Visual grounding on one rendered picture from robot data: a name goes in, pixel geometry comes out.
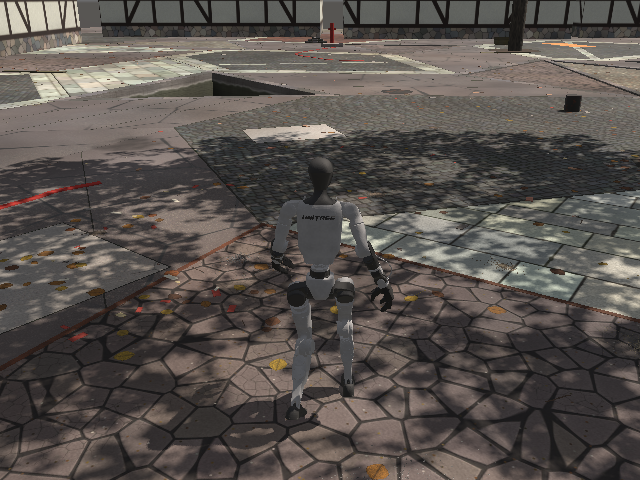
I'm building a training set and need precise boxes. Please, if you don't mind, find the right robot hand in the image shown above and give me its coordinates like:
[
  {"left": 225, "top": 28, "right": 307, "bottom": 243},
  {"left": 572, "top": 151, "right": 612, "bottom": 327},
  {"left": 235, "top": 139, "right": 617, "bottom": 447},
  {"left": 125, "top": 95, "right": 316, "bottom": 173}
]
[{"left": 371, "top": 284, "right": 394, "bottom": 312}]

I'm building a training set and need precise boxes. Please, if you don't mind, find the humanoid robot torso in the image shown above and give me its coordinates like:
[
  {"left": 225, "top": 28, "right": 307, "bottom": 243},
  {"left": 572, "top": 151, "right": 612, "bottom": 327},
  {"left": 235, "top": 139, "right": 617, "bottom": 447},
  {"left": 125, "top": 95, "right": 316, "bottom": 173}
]
[{"left": 297, "top": 196, "right": 344, "bottom": 300}]

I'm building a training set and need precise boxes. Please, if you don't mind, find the robot left forearm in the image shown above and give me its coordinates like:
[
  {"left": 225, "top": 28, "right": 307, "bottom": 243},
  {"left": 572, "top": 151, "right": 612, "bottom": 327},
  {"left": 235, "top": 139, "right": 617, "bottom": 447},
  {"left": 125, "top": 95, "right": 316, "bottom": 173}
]
[{"left": 270, "top": 238, "right": 284, "bottom": 264}]

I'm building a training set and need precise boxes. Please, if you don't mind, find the robot right forearm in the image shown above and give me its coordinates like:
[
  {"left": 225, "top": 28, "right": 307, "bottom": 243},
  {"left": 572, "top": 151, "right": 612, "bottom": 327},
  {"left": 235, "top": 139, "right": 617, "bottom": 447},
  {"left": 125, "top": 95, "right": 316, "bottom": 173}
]
[{"left": 363, "top": 241, "right": 389, "bottom": 289}]

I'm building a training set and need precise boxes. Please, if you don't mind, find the left robot hand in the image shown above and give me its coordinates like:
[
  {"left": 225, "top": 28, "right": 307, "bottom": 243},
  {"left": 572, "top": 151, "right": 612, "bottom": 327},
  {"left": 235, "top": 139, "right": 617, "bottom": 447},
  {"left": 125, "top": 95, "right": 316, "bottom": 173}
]
[{"left": 271, "top": 256, "right": 295, "bottom": 274}]

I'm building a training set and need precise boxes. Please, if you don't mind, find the left robot upper arm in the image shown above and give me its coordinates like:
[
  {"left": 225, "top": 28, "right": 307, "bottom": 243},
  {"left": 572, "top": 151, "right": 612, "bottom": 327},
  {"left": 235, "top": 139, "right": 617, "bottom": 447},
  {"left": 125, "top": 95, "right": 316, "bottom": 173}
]
[{"left": 272, "top": 200, "right": 300, "bottom": 253}]

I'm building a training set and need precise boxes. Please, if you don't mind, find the right robot upper arm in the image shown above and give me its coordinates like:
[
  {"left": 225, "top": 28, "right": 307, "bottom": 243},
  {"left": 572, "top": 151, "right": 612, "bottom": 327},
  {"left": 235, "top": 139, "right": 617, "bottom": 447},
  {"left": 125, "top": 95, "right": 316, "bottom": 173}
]
[{"left": 341, "top": 201, "right": 371, "bottom": 258}]

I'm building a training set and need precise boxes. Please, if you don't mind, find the right robot thigh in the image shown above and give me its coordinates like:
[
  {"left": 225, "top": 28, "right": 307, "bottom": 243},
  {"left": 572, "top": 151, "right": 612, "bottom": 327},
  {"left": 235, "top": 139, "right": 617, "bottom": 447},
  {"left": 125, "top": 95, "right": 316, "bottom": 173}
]
[{"left": 334, "top": 277, "right": 355, "bottom": 338}]

